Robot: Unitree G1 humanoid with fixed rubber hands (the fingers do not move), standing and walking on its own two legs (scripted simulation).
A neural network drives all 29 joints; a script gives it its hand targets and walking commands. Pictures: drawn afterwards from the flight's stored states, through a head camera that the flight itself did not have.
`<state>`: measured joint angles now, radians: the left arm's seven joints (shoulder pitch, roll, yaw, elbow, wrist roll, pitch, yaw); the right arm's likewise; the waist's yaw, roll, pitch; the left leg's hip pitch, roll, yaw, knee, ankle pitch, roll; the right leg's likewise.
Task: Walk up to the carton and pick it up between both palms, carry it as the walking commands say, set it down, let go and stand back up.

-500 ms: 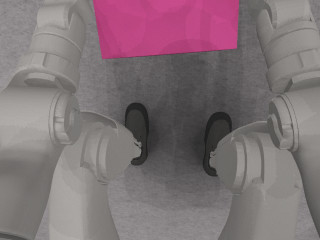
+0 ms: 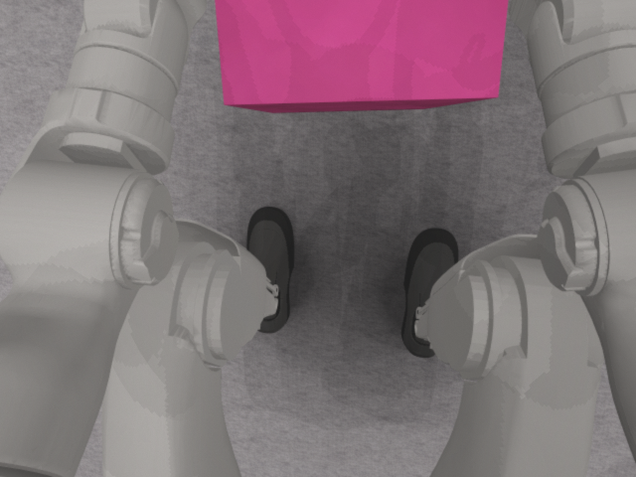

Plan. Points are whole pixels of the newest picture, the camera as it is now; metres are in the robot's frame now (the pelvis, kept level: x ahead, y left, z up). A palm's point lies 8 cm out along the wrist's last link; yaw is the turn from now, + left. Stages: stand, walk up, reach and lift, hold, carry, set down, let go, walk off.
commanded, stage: reach and lift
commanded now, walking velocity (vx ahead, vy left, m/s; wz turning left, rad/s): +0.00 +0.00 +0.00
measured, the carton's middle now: (351, 3) +0.54 -0.01 -0.23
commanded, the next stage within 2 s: none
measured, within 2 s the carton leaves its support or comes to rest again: neither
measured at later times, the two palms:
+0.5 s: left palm out of the picture +0.55 +0.10 -0.09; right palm out of the picture +0.54 -0.21 -0.09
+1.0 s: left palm out of the picture +0.53 +0.11 -0.02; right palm out of the picture +0.52 -0.19 -0.03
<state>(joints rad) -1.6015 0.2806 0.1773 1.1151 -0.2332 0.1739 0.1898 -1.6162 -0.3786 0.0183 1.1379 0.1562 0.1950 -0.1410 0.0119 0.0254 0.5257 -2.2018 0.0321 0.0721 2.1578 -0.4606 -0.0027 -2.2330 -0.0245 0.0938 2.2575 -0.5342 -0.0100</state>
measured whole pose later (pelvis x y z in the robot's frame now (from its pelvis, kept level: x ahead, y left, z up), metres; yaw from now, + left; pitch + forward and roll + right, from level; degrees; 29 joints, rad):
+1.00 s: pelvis -0.02 +0.01 +0.05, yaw -5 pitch +17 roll +4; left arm -1.35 0.23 0.19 0.83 -0.21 0.40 0.23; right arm -1.49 -0.32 -0.03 0.96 0.11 0.43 -0.14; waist 0.01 0.02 0.53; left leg -1.87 0.03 0.05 2.06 -0.49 -0.01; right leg -1.91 0.03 0.09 2.12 -0.52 0.02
